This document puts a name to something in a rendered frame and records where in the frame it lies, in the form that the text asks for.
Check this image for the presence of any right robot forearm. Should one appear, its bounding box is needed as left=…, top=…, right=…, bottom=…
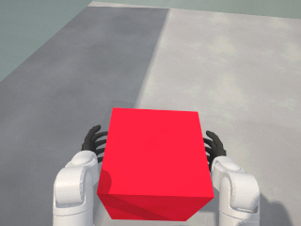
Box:
left=210, top=155, right=261, bottom=226

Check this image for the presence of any carton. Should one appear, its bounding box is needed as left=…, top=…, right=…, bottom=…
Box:
left=97, top=107, right=214, bottom=221

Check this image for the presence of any robot left hand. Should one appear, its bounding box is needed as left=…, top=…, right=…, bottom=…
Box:
left=81, top=125, right=108, bottom=164

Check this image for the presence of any left robot forearm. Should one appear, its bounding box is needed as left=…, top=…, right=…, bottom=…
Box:
left=53, top=150, right=100, bottom=226

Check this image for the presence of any robot right hand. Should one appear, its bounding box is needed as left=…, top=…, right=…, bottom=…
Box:
left=203, top=130, right=227, bottom=172

